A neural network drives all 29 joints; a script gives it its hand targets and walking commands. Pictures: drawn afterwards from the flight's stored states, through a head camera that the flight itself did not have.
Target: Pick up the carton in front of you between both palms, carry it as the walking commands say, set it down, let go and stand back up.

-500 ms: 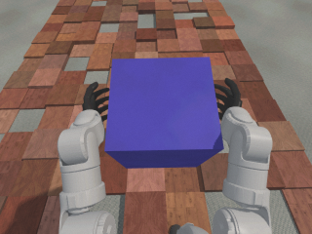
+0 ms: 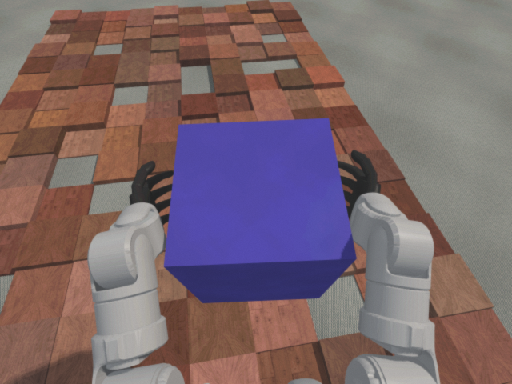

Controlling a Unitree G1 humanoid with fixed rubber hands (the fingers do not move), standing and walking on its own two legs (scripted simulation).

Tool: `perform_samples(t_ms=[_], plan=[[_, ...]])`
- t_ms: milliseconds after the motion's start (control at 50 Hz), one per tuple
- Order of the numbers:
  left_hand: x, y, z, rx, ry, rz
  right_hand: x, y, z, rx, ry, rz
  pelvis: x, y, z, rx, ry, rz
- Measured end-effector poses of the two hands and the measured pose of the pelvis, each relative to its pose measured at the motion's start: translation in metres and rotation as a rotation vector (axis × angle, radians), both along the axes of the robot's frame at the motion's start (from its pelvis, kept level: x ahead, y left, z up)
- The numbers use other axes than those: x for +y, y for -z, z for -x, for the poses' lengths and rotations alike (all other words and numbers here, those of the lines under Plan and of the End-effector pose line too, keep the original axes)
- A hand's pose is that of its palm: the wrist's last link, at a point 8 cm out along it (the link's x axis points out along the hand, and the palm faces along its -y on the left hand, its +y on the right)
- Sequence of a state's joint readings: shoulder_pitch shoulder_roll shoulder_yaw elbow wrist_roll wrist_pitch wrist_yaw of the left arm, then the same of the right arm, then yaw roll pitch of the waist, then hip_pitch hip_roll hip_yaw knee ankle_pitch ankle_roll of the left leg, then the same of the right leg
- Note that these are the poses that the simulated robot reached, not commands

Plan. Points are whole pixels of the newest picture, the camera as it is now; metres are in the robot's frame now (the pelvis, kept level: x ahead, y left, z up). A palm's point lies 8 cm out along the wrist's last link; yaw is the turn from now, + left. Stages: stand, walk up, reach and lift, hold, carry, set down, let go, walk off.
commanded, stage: carry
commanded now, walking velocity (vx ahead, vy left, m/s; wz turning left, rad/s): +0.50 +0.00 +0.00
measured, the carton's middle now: (257, 222) +0.35 -0.02 +0.06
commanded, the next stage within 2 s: none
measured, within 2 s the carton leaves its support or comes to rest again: neither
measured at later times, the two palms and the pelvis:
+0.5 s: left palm (185, 93) +0.67 +0.10 +0.10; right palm (324, 84) +0.68 -0.20 +0.10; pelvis +0.33 -0.05 -0.02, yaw +0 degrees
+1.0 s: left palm (184, 43) +0.99 +0.13 +0.06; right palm (291, 38) +0.98 -0.18 +0.07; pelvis +0.66 -0.02 -0.01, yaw +0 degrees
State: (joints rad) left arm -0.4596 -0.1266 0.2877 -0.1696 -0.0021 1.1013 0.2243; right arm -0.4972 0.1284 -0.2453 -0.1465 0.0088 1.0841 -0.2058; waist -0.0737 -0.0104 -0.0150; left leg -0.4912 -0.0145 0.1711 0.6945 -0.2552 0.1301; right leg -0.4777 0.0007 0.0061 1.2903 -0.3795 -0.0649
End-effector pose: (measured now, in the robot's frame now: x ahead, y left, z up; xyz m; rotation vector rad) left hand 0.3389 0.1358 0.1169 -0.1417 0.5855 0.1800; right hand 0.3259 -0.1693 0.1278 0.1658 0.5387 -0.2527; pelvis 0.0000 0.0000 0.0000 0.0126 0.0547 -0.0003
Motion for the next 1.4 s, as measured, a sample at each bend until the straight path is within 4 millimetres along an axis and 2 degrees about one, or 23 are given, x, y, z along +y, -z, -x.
perform_samples(t_ms=[140, 200, 260, 340, 380, 420, 460, 540, 620, 740, 880, 1000, 1100, 1160, 1240, 1300, 1400], plan=[[0.001, -0.035, -0.086, -0.054, -0.019, 0.009, 0.0, -0.04, -0.088, -0.057, 0.001, 0.012, 0.0, -0.026, -0.078, 0.019, -0.001, 0.024], [0.003, -0.045, -0.124, -0.074, -0.036, -0.004, 0.001, -0.052, -0.131, -0.076, -0.022, 0.024, -0.007, -0.028, -0.118, 0.019, -0.001, 0.019], [0.001, -0.051, -0.164, -0.083, -0.047, -0.02, -0.002, -0.054, -0.176, -0.083, -0.032, 0.018, -0.015, -0.025, -0.165, 0.023, 0.002, 0.011], [-0.011, -0.044, -0.229, -0.074, -0.052, -0.034, -0.015, -0.04, -0.242, -0.071, -0.024, 0.022, -0.029, -0.008, -0.235, 0.025, 0.001, -0.009], [-0.02, -0.035, -0.265, -0.078, -0.053, -0.043, -0.025, -0.027, -0.278, -0.073, -0.019, 0.035, -0.038, 0.009, -0.27, 0.018, -0.008, -0.012], [-0.027, -0.02, -0.295, -0.06, -0.057, -0.06, -0.033, -0.01, -0.312, -0.054, -0.025, 0.036, -0.043, 0.019, -0.295, 0.034, 0.006, 0.004], [-0.031, 0.0, -0.316, -0.001, -0.063, -0.061, -0.036, 0.01, -0.338, 0.006, -0.033, 0.024, -0.047, 0.019, -0.313, 0.043, 0.012, 0.004], [-0.033, 0.038, -0.345, 0.099, -0.075, -0.002, -0.033, 0.047, -0.375, 0.108, -0.037, -0.044, -0.054, 0.013, -0.353, 0.05, 0.003, -0.003], [-0.029, 0.053, -0.379, 0.105, -0.089, 0.03, -0.027, 0.063, -0.413, 0.116, -0.036, -0.075, -0.054, 0.009, -0.397, 0.047, 0.0, -0.004], [-0.019, 0.049, -0.457, 0.056, -0.08, 0.006, -0.02, 0.062, -0.49, 0.062, -0.038, -0.023, -0.044, 0.009, -0.482, 0.055, -0.001, -0.009], [-0.003, 0.053, -0.575, -0.012, -0.033, -0.022, -0.006, 0.052, -0.596, -0.01, -0.02, 0.043, -0.022, 0.028, -0.594, 0.055, -0.014, -0.015], [-0.008, 0.058, -0.649, 0.07, -0.021, -0.023, -0.012, 0.056, -0.649, 0.066, 0.01, 0.012, -0.015, 0.011, -0.664, 0.052, -0.009, 0.009], [-0.017, 0.052, -0.708, 0.055, -0.011, -0.02, -0.021, 0.048, -0.705, 0.052, 0.013, 0.023, -0.023, 0.004, -0.732, 0.041, -0.021, 0.031], [-0.02, 0.048, -0.746, 0.027, -0.02, -0.04, -0.023, 0.045, -0.751, 0.024, -0.02, 0.029, -0.032, 0.008, -0.78, 0.036, -0.017, 0.034], [-0.023, 0.046, -0.798, -0.021, -0.064, -0.05, -0.026, 0.05, -0.819, -0.025, -0.071, 0.037, -0.049, 0.025, -0.843, 0.008, -0.016, 0.04], [-0.022, 0.048, -0.825, 0.011, -0.094, -0.046, -0.025, 0.054, -0.858, 0.009, -0.098, 0.041, -0.056, 0.021, -0.873, 0.011, -0.014, 0.036], [-0.025, 0.043, -0.864, 0.065, -0.074, -0.008, -0.023, 0.051, -0.904, 0.068, -0.111, 0.016, -0.059, 0.002, -0.924, 0.023, -0.031, 0.015]])
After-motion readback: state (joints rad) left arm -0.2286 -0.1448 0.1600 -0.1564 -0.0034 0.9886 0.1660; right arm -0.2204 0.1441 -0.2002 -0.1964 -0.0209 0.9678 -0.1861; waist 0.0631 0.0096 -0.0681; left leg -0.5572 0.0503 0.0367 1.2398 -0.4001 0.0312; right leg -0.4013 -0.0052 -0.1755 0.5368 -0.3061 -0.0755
